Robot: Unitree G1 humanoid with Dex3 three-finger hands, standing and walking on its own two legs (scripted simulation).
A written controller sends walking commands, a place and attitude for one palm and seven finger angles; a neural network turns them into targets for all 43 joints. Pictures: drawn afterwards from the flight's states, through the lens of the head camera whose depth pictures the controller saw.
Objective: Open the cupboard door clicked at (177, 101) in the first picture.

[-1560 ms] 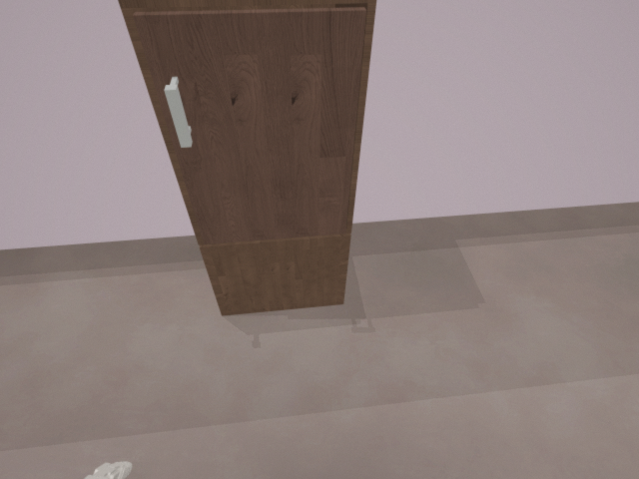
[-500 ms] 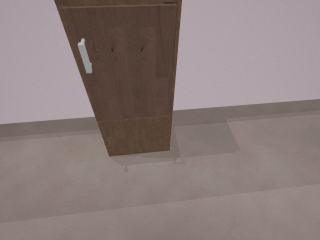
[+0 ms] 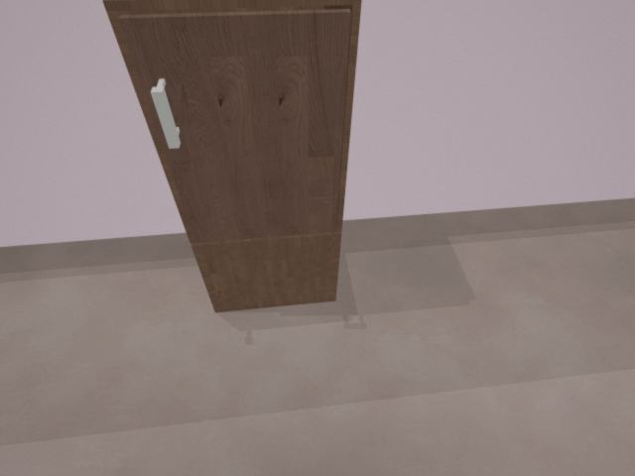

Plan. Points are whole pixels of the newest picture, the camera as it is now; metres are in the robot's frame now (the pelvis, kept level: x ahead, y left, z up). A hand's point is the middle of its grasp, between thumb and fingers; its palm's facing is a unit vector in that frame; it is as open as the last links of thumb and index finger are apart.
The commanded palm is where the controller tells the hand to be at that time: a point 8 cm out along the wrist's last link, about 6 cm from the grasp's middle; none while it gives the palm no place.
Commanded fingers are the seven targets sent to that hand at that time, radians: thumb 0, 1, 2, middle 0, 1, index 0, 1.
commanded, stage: turn to face it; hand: left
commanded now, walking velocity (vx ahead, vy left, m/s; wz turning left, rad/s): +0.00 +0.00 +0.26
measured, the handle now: (168, 113) +0.74 +0.35 +0.06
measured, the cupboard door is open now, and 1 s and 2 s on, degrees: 0 0 0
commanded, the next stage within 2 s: take the last steps up to it in 0.38 s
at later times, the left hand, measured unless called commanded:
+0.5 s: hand out of the picture +0.01 +0.21 -0.18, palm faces +0.07 -0.97 -0.24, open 7.4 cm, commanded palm none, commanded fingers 0.00 0.90 0.90 -0.20 -0.30 -0.20 -0.30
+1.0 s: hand out of the picture +0.08 +0.23 -0.17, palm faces +0.16 -0.97 -0.18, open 7.4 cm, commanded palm none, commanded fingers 0.00 0.90 0.90 -0.20 -0.30 -0.20 -0.30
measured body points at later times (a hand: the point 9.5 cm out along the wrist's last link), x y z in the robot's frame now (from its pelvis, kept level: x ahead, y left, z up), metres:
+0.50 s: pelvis -0.02 +0.00 -0.01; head +0.00 +0.01 +0.44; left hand +0.01 +0.26 -0.16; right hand +0.05 -0.23 -0.16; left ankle -0.01 +0.12 -0.75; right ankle -0.01 -0.12 -0.75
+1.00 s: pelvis +0.06 +0.04 +0.00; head +0.08 +0.05 +0.45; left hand +0.08 +0.28 -0.15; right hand +0.00 -0.18 -0.15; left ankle -0.01 +0.13 -0.75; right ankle +0.10 -0.07 -0.69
